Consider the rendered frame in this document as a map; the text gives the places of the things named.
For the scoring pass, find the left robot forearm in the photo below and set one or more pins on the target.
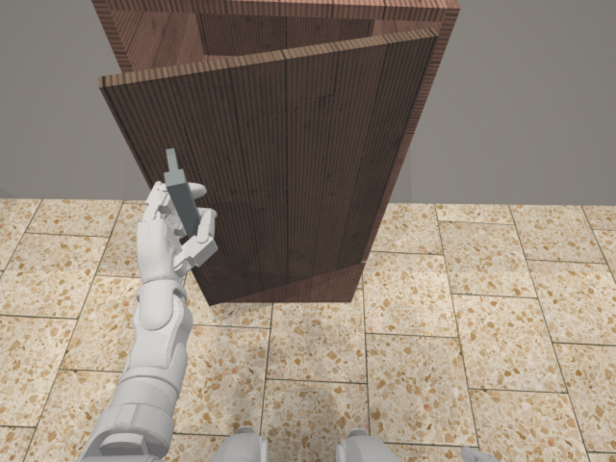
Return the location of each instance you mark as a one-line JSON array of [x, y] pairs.
[[139, 418]]

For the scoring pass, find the robot left shin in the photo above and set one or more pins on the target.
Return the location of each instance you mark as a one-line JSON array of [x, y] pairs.
[[245, 429]]

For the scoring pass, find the handle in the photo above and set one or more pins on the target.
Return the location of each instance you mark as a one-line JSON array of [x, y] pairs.
[[181, 195]]

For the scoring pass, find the left robot hand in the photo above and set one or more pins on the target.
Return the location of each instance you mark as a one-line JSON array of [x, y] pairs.
[[158, 238]]

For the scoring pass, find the robot left thigh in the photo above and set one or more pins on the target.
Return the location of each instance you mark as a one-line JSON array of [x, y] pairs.
[[243, 447]]

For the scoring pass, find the cupboard door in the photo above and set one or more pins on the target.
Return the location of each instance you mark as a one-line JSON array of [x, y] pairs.
[[295, 148]]

